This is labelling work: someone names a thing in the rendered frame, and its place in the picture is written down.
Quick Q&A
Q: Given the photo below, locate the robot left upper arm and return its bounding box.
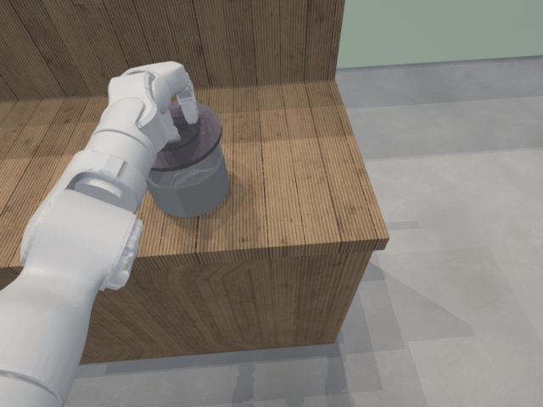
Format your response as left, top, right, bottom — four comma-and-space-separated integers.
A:
0, 188, 143, 407

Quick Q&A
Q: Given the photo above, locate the pot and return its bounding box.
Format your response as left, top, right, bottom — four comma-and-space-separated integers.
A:
146, 143, 230, 218

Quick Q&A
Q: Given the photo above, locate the left robot forearm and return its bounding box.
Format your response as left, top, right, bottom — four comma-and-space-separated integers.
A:
20, 68, 171, 267

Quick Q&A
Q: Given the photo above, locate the knob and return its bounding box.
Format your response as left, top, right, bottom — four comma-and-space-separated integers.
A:
168, 103, 189, 133

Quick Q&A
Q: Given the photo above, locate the left robot hand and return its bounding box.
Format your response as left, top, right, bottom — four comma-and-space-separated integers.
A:
121, 61, 199, 143

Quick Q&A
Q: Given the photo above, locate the table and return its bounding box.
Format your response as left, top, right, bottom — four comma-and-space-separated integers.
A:
0, 0, 389, 365

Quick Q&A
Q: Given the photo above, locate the lid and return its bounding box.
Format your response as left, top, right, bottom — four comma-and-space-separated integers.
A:
151, 101, 222, 172

